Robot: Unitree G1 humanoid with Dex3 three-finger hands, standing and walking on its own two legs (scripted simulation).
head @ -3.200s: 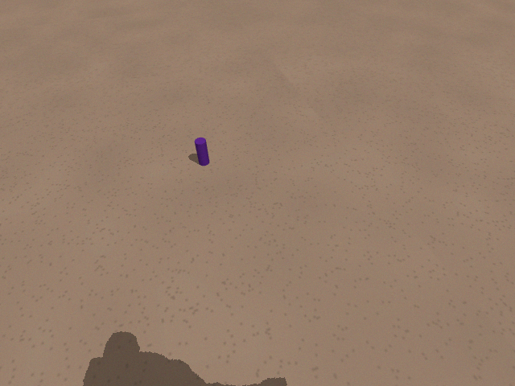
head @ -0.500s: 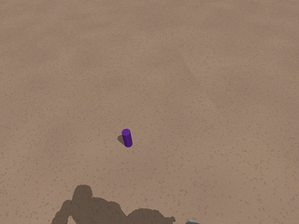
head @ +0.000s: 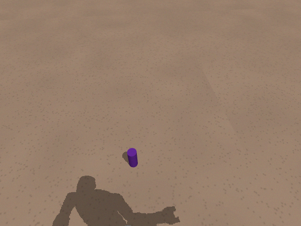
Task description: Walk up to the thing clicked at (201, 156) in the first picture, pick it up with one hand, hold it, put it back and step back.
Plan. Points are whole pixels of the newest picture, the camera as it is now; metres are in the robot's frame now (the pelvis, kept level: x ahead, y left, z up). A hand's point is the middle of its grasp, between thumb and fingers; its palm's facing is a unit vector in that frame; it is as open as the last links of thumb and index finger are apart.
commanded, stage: walk up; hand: left
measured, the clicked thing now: (132, 157) +0.66 +0.19 -0.68
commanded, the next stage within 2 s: none
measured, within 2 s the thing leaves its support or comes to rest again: neither
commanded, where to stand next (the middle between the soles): +0.30 +0.00 m, yaw -2 degrees
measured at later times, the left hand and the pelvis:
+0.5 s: hand (75, 197) +0.23 +0.27 -0.12, palm faces -0.05 -0.89 -0.45, open 7.4 cm; pelvis +0.15 -0.02 +0.00, yaw -2 degrees
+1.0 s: hand (82, 175) +0.31 +0.28 -0.16, palm faces -0.07 -0.92 -0.38, open 7.4 cm; pelvis +0.24 +0.01 -0.01, yaw -2 degrees
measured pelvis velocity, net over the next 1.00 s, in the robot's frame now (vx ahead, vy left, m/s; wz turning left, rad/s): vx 0.24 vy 0.01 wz -0.03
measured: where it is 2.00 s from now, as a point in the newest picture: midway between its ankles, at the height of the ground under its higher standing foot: (154, 224)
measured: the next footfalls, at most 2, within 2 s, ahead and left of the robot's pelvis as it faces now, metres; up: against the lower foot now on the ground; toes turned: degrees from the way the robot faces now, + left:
right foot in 0.42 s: +0.30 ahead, -0.12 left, +0.00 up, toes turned -4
left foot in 0.80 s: +0.34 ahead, +0.14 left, +0.00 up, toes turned -1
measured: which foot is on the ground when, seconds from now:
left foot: down 0.00-0.44, up 0.46-0.78, down 0.80-1.00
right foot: down 0.00-0.02, up 0.04-0.40, down 0.42-1.00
